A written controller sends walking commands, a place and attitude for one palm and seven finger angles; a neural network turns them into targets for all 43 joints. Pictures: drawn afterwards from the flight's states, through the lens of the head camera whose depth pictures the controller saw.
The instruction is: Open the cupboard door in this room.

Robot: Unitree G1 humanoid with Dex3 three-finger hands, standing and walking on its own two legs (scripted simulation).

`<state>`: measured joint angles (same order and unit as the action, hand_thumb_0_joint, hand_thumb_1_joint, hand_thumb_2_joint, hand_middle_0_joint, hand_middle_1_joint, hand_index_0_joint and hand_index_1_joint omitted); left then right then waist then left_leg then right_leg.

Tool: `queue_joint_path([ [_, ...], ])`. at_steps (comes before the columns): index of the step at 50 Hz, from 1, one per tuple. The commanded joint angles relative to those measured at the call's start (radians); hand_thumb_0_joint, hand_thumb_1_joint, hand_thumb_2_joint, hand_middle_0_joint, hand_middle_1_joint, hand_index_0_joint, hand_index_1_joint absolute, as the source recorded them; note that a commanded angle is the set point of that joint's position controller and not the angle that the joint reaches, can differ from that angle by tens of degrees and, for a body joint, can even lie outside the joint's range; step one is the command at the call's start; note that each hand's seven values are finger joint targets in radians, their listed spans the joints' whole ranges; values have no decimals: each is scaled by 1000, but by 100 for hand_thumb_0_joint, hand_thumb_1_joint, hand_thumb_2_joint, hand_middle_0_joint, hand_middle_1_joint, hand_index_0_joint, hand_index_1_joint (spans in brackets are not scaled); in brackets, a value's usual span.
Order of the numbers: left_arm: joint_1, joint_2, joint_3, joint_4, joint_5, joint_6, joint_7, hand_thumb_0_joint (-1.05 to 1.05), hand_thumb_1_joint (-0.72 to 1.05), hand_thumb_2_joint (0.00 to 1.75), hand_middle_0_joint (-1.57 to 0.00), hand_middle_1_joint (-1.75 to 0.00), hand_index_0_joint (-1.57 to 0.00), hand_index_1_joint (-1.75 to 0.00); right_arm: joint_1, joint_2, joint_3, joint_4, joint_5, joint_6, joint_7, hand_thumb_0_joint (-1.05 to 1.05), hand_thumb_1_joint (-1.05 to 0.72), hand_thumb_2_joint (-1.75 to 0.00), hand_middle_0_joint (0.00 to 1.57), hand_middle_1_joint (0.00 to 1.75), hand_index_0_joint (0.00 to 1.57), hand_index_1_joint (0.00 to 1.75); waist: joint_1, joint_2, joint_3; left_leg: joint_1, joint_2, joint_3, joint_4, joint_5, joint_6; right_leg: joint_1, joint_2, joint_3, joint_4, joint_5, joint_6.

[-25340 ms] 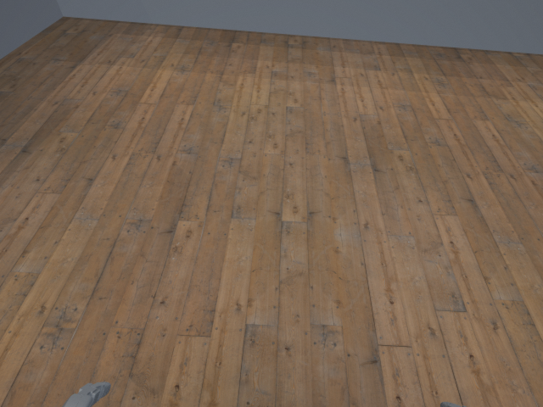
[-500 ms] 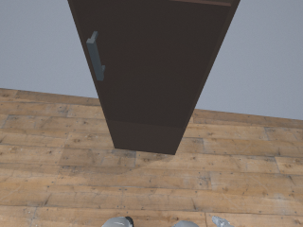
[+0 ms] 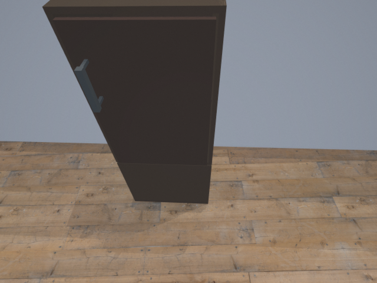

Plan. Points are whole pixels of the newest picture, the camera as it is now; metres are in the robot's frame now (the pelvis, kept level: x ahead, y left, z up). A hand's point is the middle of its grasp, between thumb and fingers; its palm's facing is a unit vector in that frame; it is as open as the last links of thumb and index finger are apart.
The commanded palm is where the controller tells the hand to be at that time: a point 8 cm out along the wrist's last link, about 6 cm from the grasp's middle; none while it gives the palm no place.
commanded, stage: come to a stop and stand still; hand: left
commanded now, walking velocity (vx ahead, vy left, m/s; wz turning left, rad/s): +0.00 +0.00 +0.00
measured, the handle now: (91, 86) +0.59 +0.31 +0.08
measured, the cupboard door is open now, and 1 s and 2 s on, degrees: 0 0 0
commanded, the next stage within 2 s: look again from close up in 0.36 s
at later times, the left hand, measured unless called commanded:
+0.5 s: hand out of the picture -0.05 +0.16 -0.17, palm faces +0.03 -0.99 -0.17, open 7.4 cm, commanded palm none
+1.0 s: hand out of the picture +0.06 +0.26 -0.15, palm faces +0.03 -0.96 -0.29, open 7.4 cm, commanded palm none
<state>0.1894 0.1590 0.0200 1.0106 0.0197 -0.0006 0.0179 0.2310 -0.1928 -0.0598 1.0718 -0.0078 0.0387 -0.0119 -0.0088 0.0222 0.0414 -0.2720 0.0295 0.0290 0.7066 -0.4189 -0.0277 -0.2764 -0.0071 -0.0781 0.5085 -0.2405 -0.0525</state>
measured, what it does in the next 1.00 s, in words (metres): steps on the spot: left foot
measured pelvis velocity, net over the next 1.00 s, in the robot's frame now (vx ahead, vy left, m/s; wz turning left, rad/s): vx -0.02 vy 0.03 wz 0.01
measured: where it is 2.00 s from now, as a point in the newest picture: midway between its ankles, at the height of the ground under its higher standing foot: outside the picture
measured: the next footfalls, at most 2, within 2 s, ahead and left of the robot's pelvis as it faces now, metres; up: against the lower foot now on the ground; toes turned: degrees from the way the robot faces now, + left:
left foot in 0.04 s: +0.04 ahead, +0.17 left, +0.00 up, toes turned +6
right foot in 1.72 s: +0.11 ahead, -0.03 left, +0.00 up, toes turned +0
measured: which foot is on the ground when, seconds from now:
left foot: up 0.00-0.02, down 0.04-1.00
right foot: down 0.00-1.00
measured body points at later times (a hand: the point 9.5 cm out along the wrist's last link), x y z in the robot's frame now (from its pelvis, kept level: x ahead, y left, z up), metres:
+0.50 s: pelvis -0.02 +0.00 +0.00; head +0.00 +0.00 +0.45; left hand -0.05 +0.22 -0.16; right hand -0.04 -0.21 -0.16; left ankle -0.05 +0.13 -0.74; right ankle +0.02 -0.09 -0.74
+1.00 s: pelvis -0.02 +0.03 +0.00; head -0.04 +0.03 +0.45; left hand +0.06 +0.31 -0.13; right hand +0.05 -0.23 -0.13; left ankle -0.05 +0.13 -0.74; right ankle +0.02 -0.09 -0.74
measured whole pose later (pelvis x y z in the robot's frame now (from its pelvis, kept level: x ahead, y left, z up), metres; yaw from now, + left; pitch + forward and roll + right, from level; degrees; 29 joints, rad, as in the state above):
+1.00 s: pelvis -0.02 +0.03 +0.00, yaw +0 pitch -3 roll +0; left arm 0.19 0.28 0.01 1.01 0.01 -0.01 0.01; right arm 0.21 -0.26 0.00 1.02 -0.02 -0.03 -0.01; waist 0.00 0.00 -0.01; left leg -0.11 -0.02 0.05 0.45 -0.29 0.03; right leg -0.22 -0.04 -0.07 0.45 -0.18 0.00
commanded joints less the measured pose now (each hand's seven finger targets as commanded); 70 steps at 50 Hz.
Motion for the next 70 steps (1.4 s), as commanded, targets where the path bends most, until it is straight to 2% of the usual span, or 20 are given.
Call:
queue_joint_path([
  [1, 67, 153, 34, 8, -18, -15, 19, 0, 90, 90, -20, -30, -20, -30, 74, -29, 15, -3, 2, -45, -16, 0, -90, -90, 20, 30, 20, 30, 10, -78, -108, 141, 26, -40, -365, 238, 13, 122, -188, 194, -98, 283, -43],
  [3, 86, 104, 20, 17, -22, -13, 13, 0, 90, 90, -20, -30, -20, -30, 62, -77, 15, 5, -4, -58, -23, 0, -90, -90, 20, 30, 20, 30, 35, 53, -103, 160, 145, -140, -358, 407, 62, 88, -97, 123, -92, 172, 19],
  [4, 78, 97, 21, 21, -18, -9, 13, 0, 90, 90, -20, -30, -20, -30, 40, -83, 16, 6, -5, -53, -24, 0, -90, -90, 20, 30, 20, 30, 40, 39, -74, 110, 149, -124, -363, 320, 64, 101, -89, 119, -130, 106, 32],
  [6, 62, 110, 15, 46, -16, -9, 11, 0, 90, 90, -20, -30, -20, -30, 36, -50, 28, 27, -4, -55, -25, 0, -90, -90, 20, 30, 20, 30, 34, 91, -52, 76, 118, -103, -394, 286, 55, 151, -100, 93, -136, 145, 39],
  [10, 88, 108, 10, 71, -14, -5, 10, 0, 90, 90, -20, -30, -20, -30, 67, -29, 31, 38, -5, -41, -25, 0, -90, -90, 20, 30, 20, 30, 28, 36, 55, 27, 79, -74, -422, 99, 43, 107, -103, 129, -216, -5, 34],
  [13, 98, 102, 8, 80, -12, -5, 11, 0, 90, 90, -20, -30, -20, -30, 108, -18, 33, 47, -6, -33, -25, 0, -90, -90, 20, 30, 20, 30, 15, -28, 89, 49, 63, -60, -410, 82, 43, 45, -106, 150, -264, -109, 33],
  [18, 124, 91, 6, 85, -12, -9, 13, 0, 90, 90, -20, -30, -20, -30, 146, -14, 35, 49, -5, -36, -25, 0, -90, -90, 20, 30, 20, 30, 8, -60, 63, 70, 58, -51, -400, 94, 49, 36, -106, 154, -276, -131, 36],
  [22, 150, 79, 5, 94, -13, -15, 14, 0, 90, 90, -20, -30, -20, -30, 156, -9, 38, 52, -5, -45, -26, 0, -90, -90, 20, 30, 20, 30, 8, -33, 32, 76, 59, -51, -398, 126, 50, 56, -110, 149, -258, -79, 32],
  [23, 111, 248, -4, -6, 8, -31, 22, 0, 90, 90, -20, -30, -20, -30, 87, -163, 20, -73, -17, -43, -10, 0, -90, -90, 20, 30, 20, 30, -35, -87, 148, 24, 25, -83, -352, 260, 50, 3, -65, 127, -135, 57, 11],
  [24, 170, 159, 12, 9, -8, -43, 22, 0, 90, 90, -20, -30, -20, -30, 82, -129, 18, -87, -19, -74, -19, 0, -90, -90, 20, 30, 20, 30, 17, 7, -94, 58, 62, -67, -283, 218, 62, 101, -120, 149, -113, 13, 4],
  [26, 159, 182, 21, -5, -2, -43, 23, 0, 90, 90, -20, -30, -20, -30, 124, -113, 10, -72, -14, -78, -30, 0, -90, -90, 20, 30, 20, 30, -7, 9, -195, 70, 25, -53, -232, 200, 64, 161, -143, 184, -138, 23, -18],
  [29, 136, 173, 27, -22, 2, -31, 22, 0, 90, 90, -20, -30, -20, -30, 139, -95, 12, -82, -13, -66, -27, 0, -90, -90, 20, 30, 20, 30, -16, -93, -72, 19, 13, -43, -207, 162, 69, 62, -153, 193, -177, -90, -29],
  [33, 117, 170, 27, -32, -3, -33, 20, 0, 90, 90, -20, -30, -20, -30, 121, -127, 16, -89, -10, -77, -27, 0, -90, -90, 20, 30, 20, 30, -3, 13, 32, -15, 66, -94, -293, 238, 81, 31, -103, 119, -99, 43, -18],
  [36, 117, 189, 27, -29, -6, -33, 16, 0, 90, 90, -20, -30, -20, -30, 80, -169, 15, -97, -9, -87, -30, 0, -90, -90, 20, 30, 20, 30, 16, 53, 2, -14, 85, -104, -318, 346, 83, 106, -97, 91, -51, 195, -7],
  [38, 99, 197, 27, -33, -6, -31, 14, 0, 90, 90, -20, -30, -20, -30, 64, -180, 17, -99, -10, -88, -28, 0, -90, -90, 20, 30, 20, 30, 19, 28, -8, -4, 91, -103, -327, 380, 82, 127, -99, 83, -50, 221, -1],
  [44, 32, 232, 23, -46, -5, -24, 7, 0, 90, 90, -20, -30, -20, -30, 2, -227, 17, -105, -13, -84, -18, 0, -90, -90, 20, 30, 20, 30, 21, 6, 18, -10, 93, -118, -386, 280, 80, 128, -101, 90, -85, 157, 16],
  [55, -10, 266, 16, -34, -5, -25, 2, 0, 90, 90, -20, -30, -20, -30, -56, -258, 22, -85, -11, -76, -5, 0, -90, -90, 20, 30, 20, 30, 14, -27, -18, 41, 90, -115, -421, 233, 71, 147, -118, 105, -137, 142, 30],
  [61, 73, 216, 9, -6, 1, -5, 5, 0, 90, 90, -20, -30, -20, -30, 28, -173, 44, -50, -18, -43, 4, 0, -90, -90, 20, 30, 20, 30, 19, -61, 26, -19, 33, -65, -364, 5, 61, 102, -149, 169, -193, -172, 21],
  [67, 134, 236, 41, -10, 3, 1, 11, 0, 90, 90, -20, -30, -20, -30, 122, -126, 40, -39, -17, -34, 4, 0, -90, -90, 20, 30, 20, 30, 14, -147, 42, -24, -14, 13, -189, 21, 59, 36, -256, 289, -286, -340, -48],
  [70, 120, 203, 46, -20, 3, 5, 12, 0, 90, 90, -20, -30, -20, -30, 189, -104, 40, -23, -14, -43, 3, 0, -90, -90, 20, 30, 20, 30, -8, -45, 51, 44, 7, -12, -288, 46, 69, -21, -199, 190, -177, -254, -34],
])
